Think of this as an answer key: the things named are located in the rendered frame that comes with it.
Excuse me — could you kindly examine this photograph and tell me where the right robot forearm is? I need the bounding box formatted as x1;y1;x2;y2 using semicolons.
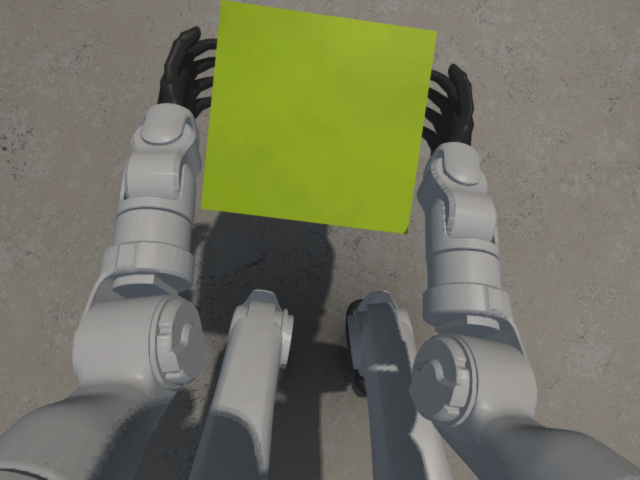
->
417;142;536;382

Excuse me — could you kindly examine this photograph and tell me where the robot left hand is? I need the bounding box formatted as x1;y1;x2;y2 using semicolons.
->
157;26;217;121

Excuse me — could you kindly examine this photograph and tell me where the left robot forearm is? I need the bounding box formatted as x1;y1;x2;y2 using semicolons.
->
72;103;202;377

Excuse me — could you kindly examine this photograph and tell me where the robot left shin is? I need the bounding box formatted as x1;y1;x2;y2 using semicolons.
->
227;289;282;342

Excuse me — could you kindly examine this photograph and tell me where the robot right shin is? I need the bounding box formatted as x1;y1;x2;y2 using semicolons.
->
357;291;414;378

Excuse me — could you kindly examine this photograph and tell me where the carton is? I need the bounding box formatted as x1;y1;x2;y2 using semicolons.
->
201;0;437;234

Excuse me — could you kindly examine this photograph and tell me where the robot shin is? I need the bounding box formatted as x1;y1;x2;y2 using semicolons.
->
357;291;414;378
227;289;282;342

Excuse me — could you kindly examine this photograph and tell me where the left robot upper arm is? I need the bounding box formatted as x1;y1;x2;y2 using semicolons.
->
0;294;207;480

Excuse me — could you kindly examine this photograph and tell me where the right robot upper arm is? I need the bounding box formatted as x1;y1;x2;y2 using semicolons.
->
409;332;640;480

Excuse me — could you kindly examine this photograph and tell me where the robot right hand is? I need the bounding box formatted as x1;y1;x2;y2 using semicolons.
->
422;64;474;155

